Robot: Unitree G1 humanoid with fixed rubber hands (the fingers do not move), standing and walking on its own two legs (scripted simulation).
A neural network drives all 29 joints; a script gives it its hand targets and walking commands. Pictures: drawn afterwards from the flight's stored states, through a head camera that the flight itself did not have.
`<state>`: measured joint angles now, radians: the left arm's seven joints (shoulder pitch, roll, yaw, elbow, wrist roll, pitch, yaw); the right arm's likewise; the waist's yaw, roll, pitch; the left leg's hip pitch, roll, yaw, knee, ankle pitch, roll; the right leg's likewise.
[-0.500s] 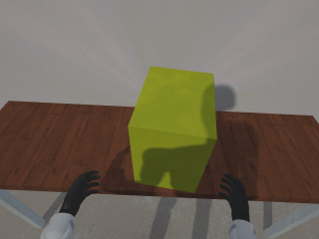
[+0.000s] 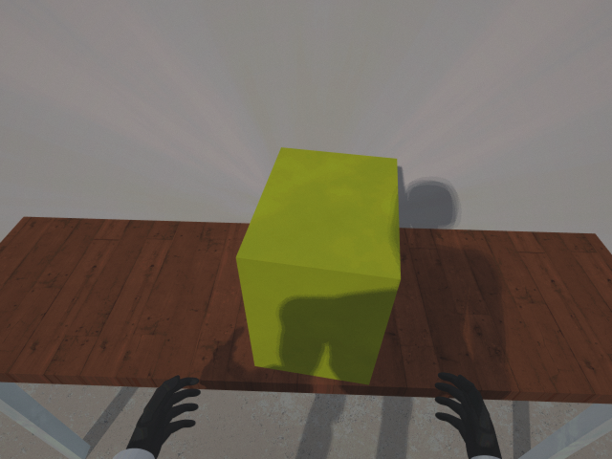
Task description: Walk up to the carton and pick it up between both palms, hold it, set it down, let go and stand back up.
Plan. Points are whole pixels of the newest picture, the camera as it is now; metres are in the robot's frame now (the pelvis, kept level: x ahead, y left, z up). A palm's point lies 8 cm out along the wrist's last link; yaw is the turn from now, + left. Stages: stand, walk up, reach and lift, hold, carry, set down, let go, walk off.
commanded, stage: set down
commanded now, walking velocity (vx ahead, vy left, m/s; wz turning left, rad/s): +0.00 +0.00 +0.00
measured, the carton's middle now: (324, 264) +0.43 +0.01 +0.00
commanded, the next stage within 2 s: let go in 0.58 s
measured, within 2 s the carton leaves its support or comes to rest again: neither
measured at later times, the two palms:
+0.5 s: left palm (156, 456) +0.15 +0.23 -0.07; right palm out of the picture +0.16 -0.21 -0.07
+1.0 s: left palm (172, 442) +0.17 +0.21 -0.07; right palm out of the picture +0.16 -0.24 -0.07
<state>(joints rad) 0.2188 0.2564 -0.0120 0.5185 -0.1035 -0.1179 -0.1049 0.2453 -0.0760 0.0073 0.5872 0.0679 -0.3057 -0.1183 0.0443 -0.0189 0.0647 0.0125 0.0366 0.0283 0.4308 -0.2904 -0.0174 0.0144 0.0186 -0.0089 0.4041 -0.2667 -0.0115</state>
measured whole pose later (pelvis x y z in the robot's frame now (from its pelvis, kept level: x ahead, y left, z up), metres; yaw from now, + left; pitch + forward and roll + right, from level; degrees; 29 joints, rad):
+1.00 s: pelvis +0.01 -0.01 +0.00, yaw +0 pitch -5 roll +0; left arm 0.18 0.18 0.03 0.55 0.03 0.12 -0.02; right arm 0.16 -0.20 0.00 0.79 0.01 -0.24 0.00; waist 0.00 -0.02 0.06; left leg -0.02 0.05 0.03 0.39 -0.27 -0.03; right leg -0.03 0.03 -0.01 0.39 -0.26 -0.03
